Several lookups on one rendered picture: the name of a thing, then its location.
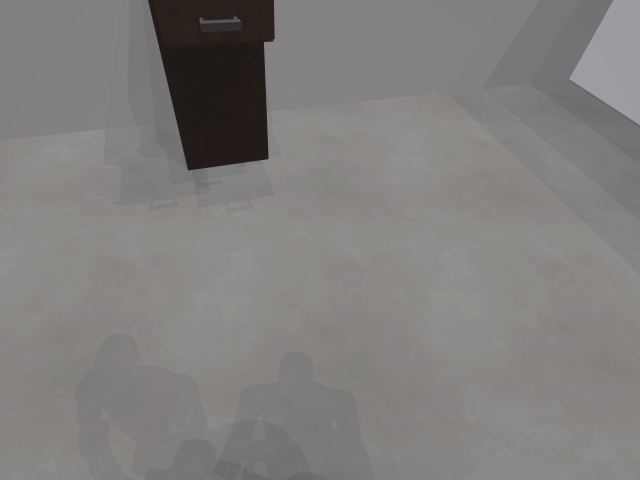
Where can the drawer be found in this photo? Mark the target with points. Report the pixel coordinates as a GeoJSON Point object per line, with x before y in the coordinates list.
{"type": "Point", "coordinates": [179, 22]}

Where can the cabinet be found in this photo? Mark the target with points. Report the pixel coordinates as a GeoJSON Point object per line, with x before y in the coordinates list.
{"type": "Point", "coordinates": [218, 94]}

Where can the handle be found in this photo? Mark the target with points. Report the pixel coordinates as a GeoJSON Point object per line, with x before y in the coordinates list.
{"type": "Point", "coordinates": [220, 25]}

